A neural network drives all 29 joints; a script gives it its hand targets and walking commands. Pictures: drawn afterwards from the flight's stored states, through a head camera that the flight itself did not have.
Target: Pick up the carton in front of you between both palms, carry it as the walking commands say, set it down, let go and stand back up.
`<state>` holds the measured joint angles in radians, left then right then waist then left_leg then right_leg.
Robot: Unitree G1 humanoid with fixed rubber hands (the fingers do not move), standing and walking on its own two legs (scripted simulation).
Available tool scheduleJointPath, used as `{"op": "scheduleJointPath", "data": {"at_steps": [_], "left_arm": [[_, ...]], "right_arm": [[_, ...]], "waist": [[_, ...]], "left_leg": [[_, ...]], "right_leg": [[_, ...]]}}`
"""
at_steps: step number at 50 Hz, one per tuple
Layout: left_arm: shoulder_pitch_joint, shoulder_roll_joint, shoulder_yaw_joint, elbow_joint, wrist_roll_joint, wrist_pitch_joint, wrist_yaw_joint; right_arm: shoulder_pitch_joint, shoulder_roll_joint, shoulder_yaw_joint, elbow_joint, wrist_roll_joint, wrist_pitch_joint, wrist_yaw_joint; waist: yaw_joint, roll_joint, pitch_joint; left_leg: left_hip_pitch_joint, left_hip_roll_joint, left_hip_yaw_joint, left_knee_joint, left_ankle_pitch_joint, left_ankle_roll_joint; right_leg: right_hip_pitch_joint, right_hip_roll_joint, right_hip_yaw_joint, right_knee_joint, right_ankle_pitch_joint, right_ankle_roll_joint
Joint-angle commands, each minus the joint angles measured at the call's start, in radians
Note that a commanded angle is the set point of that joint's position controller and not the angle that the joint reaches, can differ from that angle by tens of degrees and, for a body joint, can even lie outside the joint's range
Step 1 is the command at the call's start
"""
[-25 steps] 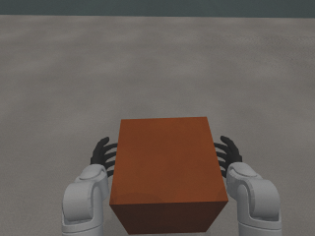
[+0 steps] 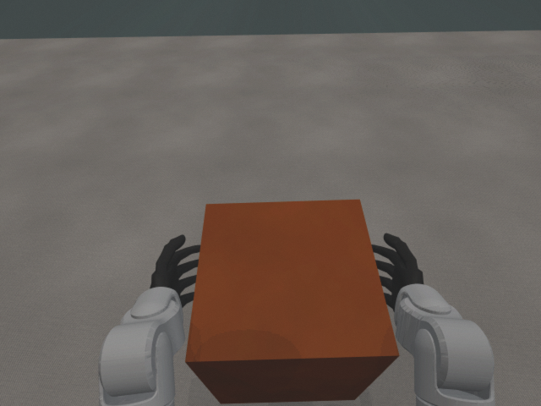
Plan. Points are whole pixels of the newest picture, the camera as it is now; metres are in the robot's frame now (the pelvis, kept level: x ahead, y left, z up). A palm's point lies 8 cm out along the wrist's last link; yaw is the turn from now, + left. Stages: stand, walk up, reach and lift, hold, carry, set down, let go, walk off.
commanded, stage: carry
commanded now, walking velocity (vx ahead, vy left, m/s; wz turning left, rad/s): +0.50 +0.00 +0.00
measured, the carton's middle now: (285, 308) +0.26 +0.00 +0.03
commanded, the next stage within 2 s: none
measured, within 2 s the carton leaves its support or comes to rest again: neither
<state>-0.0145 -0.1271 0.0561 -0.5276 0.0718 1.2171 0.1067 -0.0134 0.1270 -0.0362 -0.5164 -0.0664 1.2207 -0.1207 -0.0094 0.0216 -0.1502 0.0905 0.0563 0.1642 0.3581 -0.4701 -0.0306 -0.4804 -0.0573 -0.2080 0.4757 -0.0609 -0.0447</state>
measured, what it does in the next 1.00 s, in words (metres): walks ahead: left foot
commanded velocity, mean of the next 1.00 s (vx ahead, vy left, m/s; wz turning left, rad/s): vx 0.01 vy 0.00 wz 0.00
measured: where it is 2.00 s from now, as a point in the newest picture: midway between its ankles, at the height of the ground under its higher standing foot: outside the picture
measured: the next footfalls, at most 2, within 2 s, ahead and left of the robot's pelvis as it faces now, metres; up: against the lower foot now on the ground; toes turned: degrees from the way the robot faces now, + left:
left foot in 0.40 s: +0.33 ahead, +0.11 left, +0.00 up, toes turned +10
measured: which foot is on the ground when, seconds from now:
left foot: down 0.00-0.02, up 0.04-0.38, down 0.40-1.00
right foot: down 0.00-1.00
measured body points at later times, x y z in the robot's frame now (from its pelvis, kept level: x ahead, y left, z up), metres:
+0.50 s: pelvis +0.23 +0.01 +0.01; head +0.21 +0.02 +0.46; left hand +0.49 +0.16 +0.10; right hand +0.49 -0.14 +0.11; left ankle +0.29 +0.10 -0.72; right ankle +0.13 -0.10 -0.72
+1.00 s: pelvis +0.25 +0.00 +0.01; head +0.23 +0.01 +0.46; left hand +0.52 +0.14 +0.07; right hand +0.50 -0.16 +0.07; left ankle +0.29 +0.10 -0.72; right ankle +0.13 -0.10 -0.72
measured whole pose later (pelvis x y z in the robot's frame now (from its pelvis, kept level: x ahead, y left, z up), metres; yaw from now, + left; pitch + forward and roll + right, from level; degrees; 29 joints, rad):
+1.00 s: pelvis +0.25 +0.00 +0.01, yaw -3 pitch +2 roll +1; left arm -0.07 -0.13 0.08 -0.28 0.14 1.12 0.07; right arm -0.07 0.13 -0.06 -0.27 -0.13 1.12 -0.09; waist 0.00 -0.02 -0.11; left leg -0.37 0.06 0.22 0.57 -0.23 0.04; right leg -0.10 -0.06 -0.13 0.51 -0.45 0.02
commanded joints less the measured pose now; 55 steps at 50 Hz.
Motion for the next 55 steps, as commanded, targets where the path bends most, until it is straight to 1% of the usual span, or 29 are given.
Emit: {"op": "scheduleJointPath", "data": {"at_steps": [1, 2, 3, 4, 5, 6, 7, 8, 11, 12, 14, 17, 19, 20, 21, 22, 23, 24, 25, 27, 28, 29, 31, 34, 36, 42, 44, 52, 55], "left_arm": [[-0.368, -0.689, -0.606, -0.01, -0.307, 0.021, -0.139], [-0.362, -0.711, -0.608, 0.015, -0.319, 0.02, -0.141], [-0.363, -0.745, -0.617, -0.003, -0.327, 0.019, -0.15], [-0.375, -0.796, -0.63, -0.006, -0.337, 0.013, -0.159], [-0.393, -0.841, -0.641, -0.012, -0.341, 0.005, -0.169], [-0.408, -0.873, -0.649, -0.018, -0.344, -0.003, -0.176], [-0.417, -0.896, -0.659, -0.024, -0.35, -0.012, -0.184], [-0.419, -0.907, -0.665, -0.03, -0.356, -0.019, -0.191], [-0.407, -0.9, -0.677, -0.05, -0.367, -0.032, -0.206], [-0.405, -0.891, -0.678, -0.059, -0.369, -0.033, -0.208], [-0.385, -0.867, -0.674, -0.068, -0.364, -0.03, -0.206], [-0.362, -0.824, -0.658, -0.059, -0.339, -0.014, -0.194], [-0.366, -0.789, -0.645, -0.037, -0.321, 0.001, -0.185], [-0.367, -0.772, -0.636, -0.017, -0.31, 0.008, -0.18], [-0.372, -0.754, -0.628, 0.0, -0.3, 0.017, -0.173], [-0.375, -0.751, -0.639, 0.003, -0.297, 0.028, -0.168], [-0.378, -0.752, -0.645, -0.001, -0.3, 0.037, -0.169], [-0.41, -0.777, -0.657, -0.002, -0.31, 0.037, -0.172], [-0.436, -0.806, -0.667, 0.002, -0.32, 0.034, -0.177], [-0.465, -0.853, -0.686, -0.001, -0.342, 0.022, -0.184], [-0.475, -0.867, -0.694, -0.01, -0.348, 0.014, -0.185], [-0.476, -0.876, -0.697, -0.02, -0.353, 0.007, -0.185], [-0.463, -0.883, -0.697, -0.037, -0.356, -0.001, -0.182], [-0.411, -0.87, -0.684, -0.026, -0.338, -0.004, -0.177], [-0.39, -0.854, -0.676, -0.009, -0.324, -0.006, -0.179], [-0.403, -0.81, -0.658, 0.067, -0.282, -0.037, -0.199], [-0.418, -0.797, -0.643, 0.104, -0.263, -0.06, -0.207], [-0.485, -0.792, -0.585, 0.242, -0.211, -0.181, -0.235], [-0.485, -0.768, -0.543, 0.305, -0.175, -0.23, -0.24]], "right_arm": [[-0.43, 0.692, 0.632, -0.084, 0.321, 0.02, 0.147], [-0.448, 0.695, 0.641, -0.095, 0.326, 0.027, 0.15], [-0.456, 0.739, 0.657, -0.079, 0.336, 0.025, 0.155], [-0.458, 0.787, 0.663, -0.072, 0.34, 0.019, 0.164], [-0.46, 0.836, 0.669, -0.06, 0.343, 0.011, 0.172], [-0.455, 0.874, 0.675, -0.05, 0.342, 0.0, 0.178], [-0.449, 0.902, 0.679, -0.047, 0.335, -0.01, 0.18], [-0.436, 0.921, 0.681, -0.043, 0.327, -0.019, 0.18], [-0.413, 0.934, 0.688, -0.056, 0.309, -0.04, 0.171], [-0.413, 0.929, 0.692, -0.07, 0.309, -0.042, 0.167], [-0.423, 0.907, 0.695, -0.101, 0.315, -0.037, 0.162], [-0.424, 0.857, 0.689, -0.101, 0.32, -0.015, 0.164], [-0.414, 0.817, 0.671, -0.078, 0.318, 0.002, 0.168], [-0.411, 0.792, 0.656, -0.064, 0.316, 0.012, 0.17], [-0.415, 0.765, 0.64, -0.043, 0.311, 0.02, 0.171], [-0.411, 0.761, 0.63, -0.006, 0.311, 0.023, 0.174], [-0.379, 0.781, 0.62, 0.03, 0.311, 0.02, 0.179], [-0.38, 0.805, 0.612, 0.042, 0.311, 0.015, 0.183], [-0.395, 0.834, 0.608, 0.046, 0.312, 0.01, 0.187], [-0.419, 0.88, 0.611, 0.041, 0.319, -0.003, 0.191], [-0.432, 0.894, 0.617, 0.026, 0.323, -0.009, 0.191], [-0.44, 0.904, 0.624, 0.01, 0.329, -0.014, 0.19], [-0.45, 0.91, 0.636, -0.023, 0.337, -0.02, 0.185], [-0.43, 0.894, 0.65, -0.035, 0.335, -0.019, 0.18], [-0.42, 0.878, 0.658, -0.027, 0.33, -0.019, 0.182], [-0.437, 0.833, 0.654, 0.045, 0.293, -0.048, 0.203], [-0.448, 0.819, 0.638, 0.086, 0.271, -0.07, 0.211], [-0.505, 0.804, 0.579, 0.22, 0.216, -0.189, 0.24], [-0.499, 0.775, 0.534, 0.278, 0.173, -0.236, 0.241]], "waist": [[0.043, -0.181, -0.241], [0.04, -0.364, -0.26], [0.031, -0.281, -0.231], [0.033, -0.202, -0.23], [0.029, -0.107, -0.214], [0.025, -0.072, -0.21], [0.022, -0.094, -0.211], [0.021, -0.122, -0.211], [0.016, -0.164, -0.201], [0.016, -0.18, -0.193], [0.021, -0.202, -0.185], [0.024, -0.184, -0.17], [0.015, -0.129, -0.137], [0.015, -0.102, -0.134], [0.022, 0.005, -0.151], [0.016, 0.085, -0.196], [0.016, 0.15, -0.213], [0.018, 0.143, -0.216], [0.018, 0.117, -0.212], [0.014, 0.104, -0.214], [0.011, 0.073, -0.228], [0.01, 0.045, -0.249], [0.011, 0.014, -0.279], [0.012, -0.004, -0.285], [0.013, -0.01, -0.274], [0.01, -0.05, -0.206], [0.01, -0.052, -0.183], [0.008, -0.033, -0.132], [0.008, -0.033, -0.123]], "left_leg": [[-0.484, 0.025, 0.036, 0.606, 0.462, 0.002], [-0.7, -0.092, -0.031, 0.811, 0.022, -0.011], [-0.76, -0.03, -0.129, 0.932, -0.005, 0.018], [-0.755, 0.008, -0.146, 0.944, 0.018, 0.039], [-0.722, 0.046, -0.155, 0.885, 0.065, 0.045], [-0.684, 0.07, -0.157, 0.792, 0.108, 0.042], [-0.641, 0.06, -0.128, 0.715, 0.133, 0.036], [-0.61, 0.047, -0.106, 0.65, 0.142, 0.028], [-0.551, 0.014, -0.058, 0.429, 0.191, 0.009], [-0.536, 0.004, -0.043, 0.36, 0.22, 0.007], [-0.502, -0.01, -0.018, 0.278, 0.305, 0.006], [-0.432, -0.012, 0.002, 0.165, 0.431, 0.003], [-0.322, 0.002, 0.017, -0.009, 0.594, 0.0], [-0.226, 0.053, -0.016, -0.018, 0.685, 0.003], [-0.114, 0.165, -0.118, 0.053, 1.054, 0.03], [-0.01, 0.238, -0.183, 0.109, 1.184, 0.113], [-0.042, 0.256, -0.231, 0.081, 1.106, 0.147], [-0.079, 0.237, -0.227, 0.064, 1.036, 0.146], [-0.103, 0.209, -0.196, 0.074, 1.014, 0.133], [-0.118, 0.159, -0.143, 0.118, 0.985, 0.104], [-0.12, 0.147, -0.124, 0.142, 0.992, 0.097], [-0.122, 0.14, -0.114, 0.164, 1.002, 0.096], [-0.121, 0.134, -0.101, 0.191, 1.031, 0.102], [-0.116, 0.136, -0.097, 0.205, 1.071, 0.108], [-0.126, 0.135, -0.095, 0.209, 1.054, 0.108], [-0.227, 0.109, -0.068, 0.217, 0.804, 0.085], [-0.24, 0.107, -0.064, 0.211, 0.744, 0.08], [-0.243, 0.117, -0.074, 0.163, 0.614, 0.071], [-0.249, 0.117, -0.076, 0.147, 0.571, 0.068]], "right_leg": [[0.661, -0.257, 0.438, -0.117, -0.293, -0.104], [0.75, -0.375, 0.748, -0.264, -0.198, -0.187], [0.716, -0.378, 0.646, -0.237, 0.029, -0.187], [0.661, -0.347, 0.527, -0.196, 0.239, -0.171], [0.585, -0.323, 0.419, -0.184, 0.351, -0.136], [0.53, -0.294, 0.336, -0.204, 0.357, -0.099], [0.496, -0.268, 0.27, -0.215, 0.365, -0.072], [0.475, -0.253, 0.225, -0.22, 0.382, -0.067], [0.45, -0.21, 0.108, -0.212, 0.452, -0.067], [0.443, -0.197, 0.079, -0.202, 0.474, -0.067], [0.437, -0.194, 0.055, -0.188, 0.496, -0.065], [0.427, -0.178, 0.039, -0.131, 0.428, -0.039], [0.382, -0.141, 0.027, -0.04, 0.297, 0.011], [0.316, -0.132, 0.038, -0.001, 0.19, 0.033], [0.226, -0.097, 0.043, 0.053, -0.014, 0.066], [0.164, -0.073, 0.09, 0.055, -0.201, 0.086], [0.179, -0.058, 0.098, 0.043, -0.294, 0.09], [0.219, -0.058, 0.109, 0.023, -0.288, 0.089], [0.252, -0.059, 0.114, -0.016, -0.254, 0.089], [0.292, -0.063, 0.11, -0.071, -0.152, 0.088], [0.311, -0.073, 0.109, -0.045, -0.054, 0.087], [0.326, -0.079, 0.109, -0.017, 0.025, 0.086], [0.338, -0.084, 0.109, 0.01, 0.114, 0.086], [0.328, -0.081, 0.107, 0.024, 0.133, 0.087], [0.327, -0.081, 0.108, 0.017, 0.136, 0.088], [0.354, -0.112, 0.129, 0.007, 0.275, 0.073], [0.344, -0.116, 0.13, 0.003, 0.258, 0.066], [0.291, -0.101, 0.142, -0.036, 0.039, 0.044], [0.279, -0.1, 0.148, -0.049, -0.011, 0.037]]}}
